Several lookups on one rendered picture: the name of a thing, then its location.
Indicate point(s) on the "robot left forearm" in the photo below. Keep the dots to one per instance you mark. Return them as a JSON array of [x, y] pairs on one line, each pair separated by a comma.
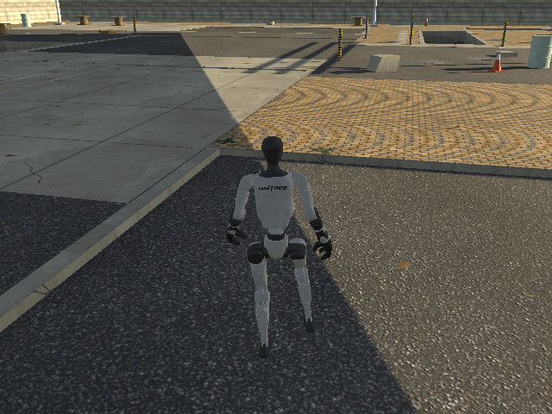
[[233, 224]]

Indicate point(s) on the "robot torso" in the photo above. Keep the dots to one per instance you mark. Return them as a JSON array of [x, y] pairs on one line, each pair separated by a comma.
[[274, 206]]

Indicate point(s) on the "left robot upper arm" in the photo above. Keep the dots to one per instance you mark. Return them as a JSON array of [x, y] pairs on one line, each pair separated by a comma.
[[246, 183]]

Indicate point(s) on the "right robot upper arm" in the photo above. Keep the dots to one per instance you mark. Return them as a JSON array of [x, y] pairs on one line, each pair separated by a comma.
[[300, 181]]

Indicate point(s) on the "robot right forearm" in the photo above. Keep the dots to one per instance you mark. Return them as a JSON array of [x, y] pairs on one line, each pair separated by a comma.
[[319, 229]]

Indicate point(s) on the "right robot hand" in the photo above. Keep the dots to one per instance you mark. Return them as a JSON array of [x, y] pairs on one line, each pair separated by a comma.
[[325, 247]]

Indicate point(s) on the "left robot hand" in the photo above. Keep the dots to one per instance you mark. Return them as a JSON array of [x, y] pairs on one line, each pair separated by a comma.
[[233, 240]]

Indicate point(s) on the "robot left shin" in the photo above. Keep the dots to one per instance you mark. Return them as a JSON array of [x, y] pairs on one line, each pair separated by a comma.
[[262, 318]]

